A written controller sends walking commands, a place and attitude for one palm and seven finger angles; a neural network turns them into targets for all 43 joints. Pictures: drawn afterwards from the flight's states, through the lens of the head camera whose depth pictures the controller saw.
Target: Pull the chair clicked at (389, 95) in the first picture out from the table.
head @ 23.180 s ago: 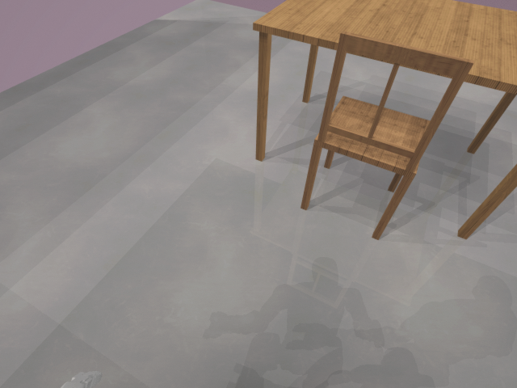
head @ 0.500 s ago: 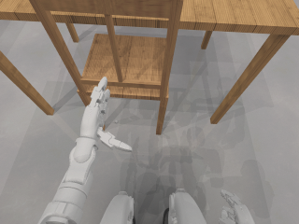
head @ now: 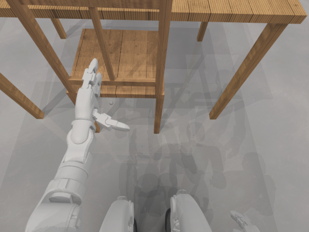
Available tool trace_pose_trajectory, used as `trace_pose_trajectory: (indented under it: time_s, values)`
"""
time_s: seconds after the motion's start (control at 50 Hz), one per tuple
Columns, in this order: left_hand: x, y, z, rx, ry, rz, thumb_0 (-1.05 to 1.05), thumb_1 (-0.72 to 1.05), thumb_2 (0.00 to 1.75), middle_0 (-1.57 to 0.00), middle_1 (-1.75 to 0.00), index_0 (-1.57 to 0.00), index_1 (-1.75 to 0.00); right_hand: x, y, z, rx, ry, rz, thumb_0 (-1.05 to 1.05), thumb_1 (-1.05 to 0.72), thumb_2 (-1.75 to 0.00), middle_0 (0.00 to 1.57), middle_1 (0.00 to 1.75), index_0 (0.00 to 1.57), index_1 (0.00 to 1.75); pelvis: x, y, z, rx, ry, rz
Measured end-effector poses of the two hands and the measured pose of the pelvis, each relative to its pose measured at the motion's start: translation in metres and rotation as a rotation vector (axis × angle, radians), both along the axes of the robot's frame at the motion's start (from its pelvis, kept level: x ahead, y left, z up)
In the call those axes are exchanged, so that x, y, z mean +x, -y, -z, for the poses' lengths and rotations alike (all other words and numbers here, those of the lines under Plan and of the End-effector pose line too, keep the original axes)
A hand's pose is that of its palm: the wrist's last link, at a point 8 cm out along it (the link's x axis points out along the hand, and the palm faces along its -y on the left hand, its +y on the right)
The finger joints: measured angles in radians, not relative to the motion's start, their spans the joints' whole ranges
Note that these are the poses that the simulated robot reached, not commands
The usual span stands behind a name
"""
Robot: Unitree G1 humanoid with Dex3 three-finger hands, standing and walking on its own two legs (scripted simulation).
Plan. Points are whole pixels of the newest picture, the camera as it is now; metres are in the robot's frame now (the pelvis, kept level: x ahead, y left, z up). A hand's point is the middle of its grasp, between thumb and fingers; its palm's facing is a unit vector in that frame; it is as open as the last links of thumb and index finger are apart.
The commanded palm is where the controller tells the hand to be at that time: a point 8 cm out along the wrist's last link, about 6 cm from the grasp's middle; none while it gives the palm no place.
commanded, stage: push the fingers through the gap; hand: left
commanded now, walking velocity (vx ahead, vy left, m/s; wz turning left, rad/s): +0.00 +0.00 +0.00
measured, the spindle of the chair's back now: (104, 50) +0.63 +0.13 +0.02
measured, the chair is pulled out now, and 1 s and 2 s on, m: -0.12 -0.12 -0.12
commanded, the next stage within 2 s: hook a spindle and tug to test in 0.92 s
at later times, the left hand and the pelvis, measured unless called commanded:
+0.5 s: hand (115, 87) +0.48 +0.09 +0.03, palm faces -0.05 -1.00 -0.04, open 16.9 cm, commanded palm +0.46 +0.14 +0.02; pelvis +0.00 +0.00 -0.01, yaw -1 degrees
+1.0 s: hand (113, 86) +0.48 +0.09 +0.03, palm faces -0.05 -1.00 -0.03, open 16.9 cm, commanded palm +0.46 +0.14 +0.02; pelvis +0.00 +0.01 +0.00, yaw -1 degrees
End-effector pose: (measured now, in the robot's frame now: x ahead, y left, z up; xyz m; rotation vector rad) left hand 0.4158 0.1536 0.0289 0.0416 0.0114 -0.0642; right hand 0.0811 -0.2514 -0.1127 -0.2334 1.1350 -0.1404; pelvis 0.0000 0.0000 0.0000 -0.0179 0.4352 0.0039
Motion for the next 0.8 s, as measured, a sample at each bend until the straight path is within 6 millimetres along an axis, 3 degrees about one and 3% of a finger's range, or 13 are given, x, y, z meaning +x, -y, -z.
trace_pose_trajectory:
  time_s: [0.62,0.8]
  values:
    - [0.058,0.008,0.001,-0.008,0.014,-0.026,-0.01,-0.50,0.30,-0.07,-0.08,-0.07,-0.08,-0.041,-0.004,0.008,-0.002,-0.124,0.047,0.01,-0.91,-0.90,0.21,0.30,0.20,0.30,-0.003,-0.005,0.008,-0.007,-0.049,0.012]
    - [0.054,0.005,0.003,-0.010,0.000,-0.022,-0.01,-0.49,0.30,-0.06,-0.08,-0.07,-0.08,-0.051,-0.006,0.004,0.008,-0.163,0.069,0.01,-0.91,-0.90,0.21,0.30,0.20,0.30,0.000,-0.007,0.004,-0.009,-0.050,0.019]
